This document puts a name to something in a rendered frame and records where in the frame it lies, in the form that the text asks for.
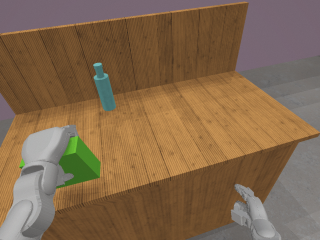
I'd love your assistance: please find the sponge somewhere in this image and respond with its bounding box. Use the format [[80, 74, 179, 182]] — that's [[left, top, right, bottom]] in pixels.
[[19, 136, 101, 189]]

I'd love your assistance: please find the robot right hand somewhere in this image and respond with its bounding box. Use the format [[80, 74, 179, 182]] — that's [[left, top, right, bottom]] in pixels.
[[231, 184, 269, 229]]

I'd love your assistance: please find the table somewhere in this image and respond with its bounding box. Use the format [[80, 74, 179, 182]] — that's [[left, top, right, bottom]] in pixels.
[[0, 1, 320, 240]]

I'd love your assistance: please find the robot right forearm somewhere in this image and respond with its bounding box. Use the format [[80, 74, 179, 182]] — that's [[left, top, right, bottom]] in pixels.
[[250, 218, 282, 240]]

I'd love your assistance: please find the robot left forearm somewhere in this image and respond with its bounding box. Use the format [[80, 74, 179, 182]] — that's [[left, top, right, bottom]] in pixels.
[[0, 161, 59, 240]]

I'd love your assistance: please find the robot left hand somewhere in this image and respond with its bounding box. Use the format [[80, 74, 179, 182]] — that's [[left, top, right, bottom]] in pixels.
[[21, 124, 79, 187]]

